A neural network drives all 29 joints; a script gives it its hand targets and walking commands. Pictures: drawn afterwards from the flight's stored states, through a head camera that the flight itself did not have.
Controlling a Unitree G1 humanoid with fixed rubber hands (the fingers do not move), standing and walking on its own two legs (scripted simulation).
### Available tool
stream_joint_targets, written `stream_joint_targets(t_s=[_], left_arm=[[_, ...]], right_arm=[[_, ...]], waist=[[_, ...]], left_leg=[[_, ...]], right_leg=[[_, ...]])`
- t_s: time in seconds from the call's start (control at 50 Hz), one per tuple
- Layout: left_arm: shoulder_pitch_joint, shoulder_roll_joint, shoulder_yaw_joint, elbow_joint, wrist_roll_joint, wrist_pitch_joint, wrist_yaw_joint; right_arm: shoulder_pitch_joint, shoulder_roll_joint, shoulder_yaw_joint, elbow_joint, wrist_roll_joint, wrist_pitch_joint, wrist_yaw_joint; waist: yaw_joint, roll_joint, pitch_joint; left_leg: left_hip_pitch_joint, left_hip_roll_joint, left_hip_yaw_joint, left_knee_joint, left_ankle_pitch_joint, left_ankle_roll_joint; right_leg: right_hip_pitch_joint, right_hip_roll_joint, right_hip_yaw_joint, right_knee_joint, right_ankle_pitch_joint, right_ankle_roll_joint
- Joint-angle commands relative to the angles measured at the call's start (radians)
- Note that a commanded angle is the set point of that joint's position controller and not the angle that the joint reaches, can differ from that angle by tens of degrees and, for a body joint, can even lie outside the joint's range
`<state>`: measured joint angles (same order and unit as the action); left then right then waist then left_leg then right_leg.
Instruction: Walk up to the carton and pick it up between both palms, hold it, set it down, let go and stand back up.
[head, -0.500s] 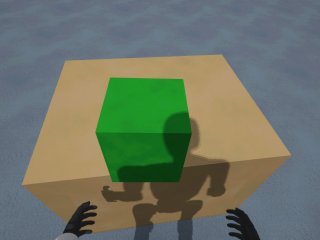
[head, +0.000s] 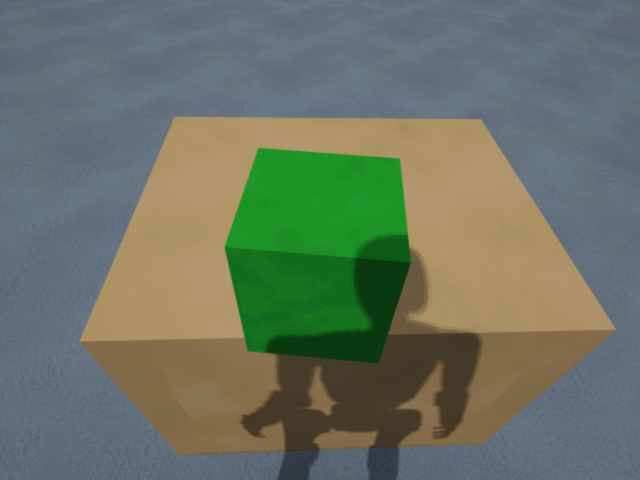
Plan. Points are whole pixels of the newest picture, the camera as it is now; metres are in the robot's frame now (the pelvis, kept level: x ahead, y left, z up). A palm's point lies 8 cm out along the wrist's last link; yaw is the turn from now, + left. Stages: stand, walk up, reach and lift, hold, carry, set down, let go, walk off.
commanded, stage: stand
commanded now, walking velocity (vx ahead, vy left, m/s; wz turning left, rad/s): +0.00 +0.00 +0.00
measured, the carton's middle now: (320, 259) +0.43 +0.01 +0.03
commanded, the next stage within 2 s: none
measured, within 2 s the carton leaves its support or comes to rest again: neither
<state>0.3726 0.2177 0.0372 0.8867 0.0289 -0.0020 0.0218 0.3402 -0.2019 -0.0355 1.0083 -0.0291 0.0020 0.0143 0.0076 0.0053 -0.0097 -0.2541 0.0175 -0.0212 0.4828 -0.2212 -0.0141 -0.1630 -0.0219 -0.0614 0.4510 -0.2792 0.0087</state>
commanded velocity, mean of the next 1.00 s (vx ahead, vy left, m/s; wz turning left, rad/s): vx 0.00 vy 0.00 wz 0.00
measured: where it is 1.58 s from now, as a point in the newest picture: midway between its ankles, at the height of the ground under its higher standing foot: outside the picture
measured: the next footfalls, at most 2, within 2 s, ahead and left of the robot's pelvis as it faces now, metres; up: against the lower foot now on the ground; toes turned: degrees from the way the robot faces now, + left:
none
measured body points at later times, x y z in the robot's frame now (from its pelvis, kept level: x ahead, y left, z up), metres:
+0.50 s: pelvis -0.02 -0.01 +0.00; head -0.03 +0.00 +0.45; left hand -0.07 +0.20 -0.16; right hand -0.05 -0.22 -0.16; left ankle +0.02 +0.13 -0.74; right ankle -0.02 -0.12 -0.74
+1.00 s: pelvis -0.02 -0.01 +0.00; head -0.03 -0.01 +0.45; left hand -0.07 +0.19 -0.16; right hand -0.06 -0.22 -0.16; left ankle +0.02 +0.13 -0.74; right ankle -0.02 -0.12 -0.74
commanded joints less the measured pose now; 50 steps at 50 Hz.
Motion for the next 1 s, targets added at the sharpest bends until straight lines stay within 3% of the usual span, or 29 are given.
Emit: stream_joint_targets(t_s=[0.0,0.16,0.38,0.98], left_arm=[[0.026,0.095,0.022,-0.029,-0.002,-0.025,0.01],[0.085,0.056,0.0,0.092,-0.004,-0.022,0.012],[0.113,0.016,-0.017,0.186,-0.008,-0.02,0.015],[0.095,-0.018,-0.015,0.245,-0.012,-0.007,0.018]], right_arm=[[0.034,-0.109,-0.021,-0.021,0.002,-0.013,-0.013],[0.061,-0.077,-0.004,0.056,0.006,-0.005,-0.021],[0.078,-0.034,0.015,0.111,0.01,-0.003,-0.029],[0.103,0.014,0.035,0.13,0.011,-0.004,-0.046]], waist=[[-0.005,0.006,0.047],[-0.007,0.012,0.091],[-0.005,0.005,0.108],[0.0,0.007,0.11]], left_leg=[[-0.027,0.055,-0.069,-0.104,0.088,0.03],[-0.056,0.048,-0.089,-0.142,-0.013,0.029],[-0.078,0.04,-0.091,-0.139,-0.031,0.02],[-0.082,0.034,-0.096,-0.11,0.007,0.007]], right_leg=[[-0.028,-0.069,0.078,-0.112,0.042,-0.03],[-0.048,-0.065,0.071,-0.125,-0.007,-0.03],[-0.073,-0.065,0.072,-0.127,-0.041,-0.033],[-0.084,-0.066,0.08,-0.127,-0.054,-0.046]])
